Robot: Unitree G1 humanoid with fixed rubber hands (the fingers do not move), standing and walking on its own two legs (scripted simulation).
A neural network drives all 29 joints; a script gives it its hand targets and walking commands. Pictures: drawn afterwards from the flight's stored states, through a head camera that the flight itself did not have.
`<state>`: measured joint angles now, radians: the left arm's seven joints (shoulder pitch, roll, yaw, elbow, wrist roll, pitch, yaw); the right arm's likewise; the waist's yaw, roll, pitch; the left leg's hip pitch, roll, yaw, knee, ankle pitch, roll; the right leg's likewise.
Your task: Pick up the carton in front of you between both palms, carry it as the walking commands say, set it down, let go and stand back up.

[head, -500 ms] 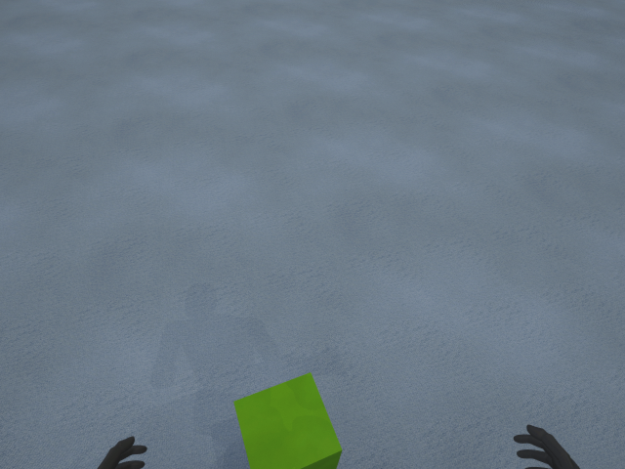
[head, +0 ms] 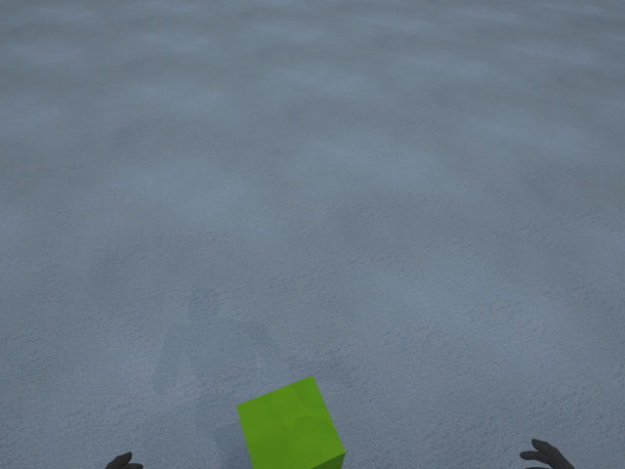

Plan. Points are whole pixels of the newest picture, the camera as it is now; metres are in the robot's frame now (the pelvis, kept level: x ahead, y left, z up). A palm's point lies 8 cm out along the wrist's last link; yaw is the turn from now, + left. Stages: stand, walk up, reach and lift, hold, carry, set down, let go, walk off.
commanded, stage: stand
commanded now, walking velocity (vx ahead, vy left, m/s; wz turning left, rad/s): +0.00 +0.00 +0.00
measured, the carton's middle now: (290, 443) +0.35 +0.07 -0.65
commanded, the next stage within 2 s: none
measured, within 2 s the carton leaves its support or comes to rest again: neither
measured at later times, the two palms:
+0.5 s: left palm out of the picture +0.07 +0.30 -0.10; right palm out of the picture +0.08 -0.31 -0.09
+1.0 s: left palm out of the picture +0.07 +0.30 -0.10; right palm out of the picture +0.08 -0.32 -0.09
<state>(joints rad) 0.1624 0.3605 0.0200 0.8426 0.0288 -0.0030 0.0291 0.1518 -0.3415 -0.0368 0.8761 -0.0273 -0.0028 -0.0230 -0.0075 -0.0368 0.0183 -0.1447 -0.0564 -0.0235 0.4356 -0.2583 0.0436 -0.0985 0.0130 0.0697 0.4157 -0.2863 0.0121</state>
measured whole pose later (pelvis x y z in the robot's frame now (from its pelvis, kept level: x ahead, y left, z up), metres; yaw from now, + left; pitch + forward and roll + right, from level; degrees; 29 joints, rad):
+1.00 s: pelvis -0.02 -0.01 +0.01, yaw +1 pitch -3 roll +0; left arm 0.13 0.39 0.00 1.01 0.02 -0.02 0.01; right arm 0.11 -0.38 -0.01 1.05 -0.01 -0.01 -0.01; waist 0.00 -0.02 0.03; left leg -0.12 -0.05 -0.04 0.34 -0.18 0.04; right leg -0.06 0.02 0.06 0.32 -0.21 0.01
